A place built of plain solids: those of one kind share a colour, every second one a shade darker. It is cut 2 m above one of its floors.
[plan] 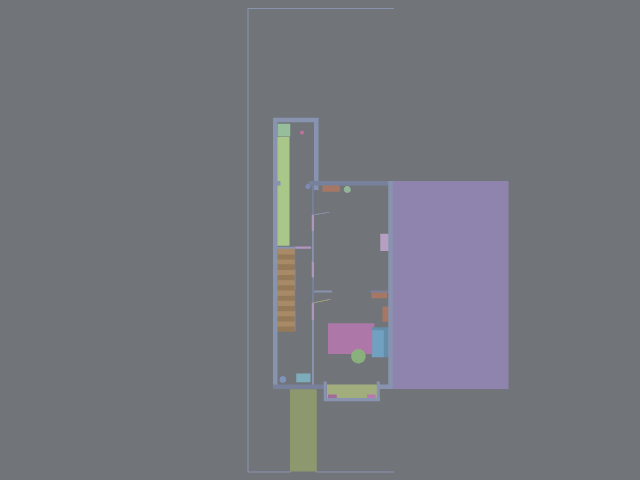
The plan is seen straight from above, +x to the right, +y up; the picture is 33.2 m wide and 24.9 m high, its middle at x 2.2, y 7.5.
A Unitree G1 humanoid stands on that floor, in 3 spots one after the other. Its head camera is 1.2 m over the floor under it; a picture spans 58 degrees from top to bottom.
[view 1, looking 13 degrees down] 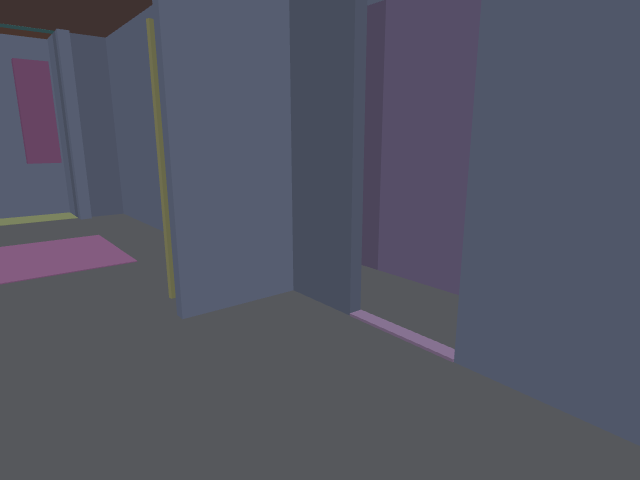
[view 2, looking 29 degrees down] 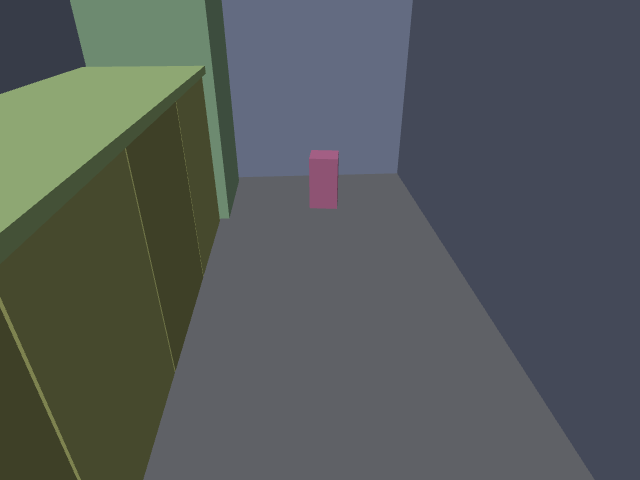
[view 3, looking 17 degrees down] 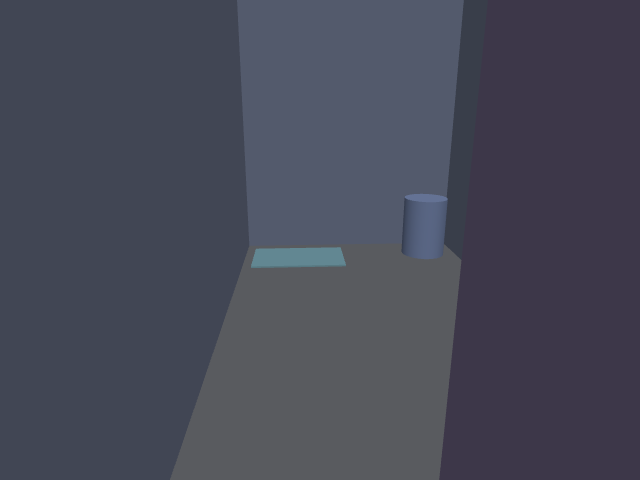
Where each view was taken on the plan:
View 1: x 3.83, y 7.63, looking -129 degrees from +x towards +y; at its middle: wall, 3.18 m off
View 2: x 1.05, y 10.40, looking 86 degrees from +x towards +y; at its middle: ground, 2.48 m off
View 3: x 1.34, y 3.77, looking -93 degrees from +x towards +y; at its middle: wall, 3.95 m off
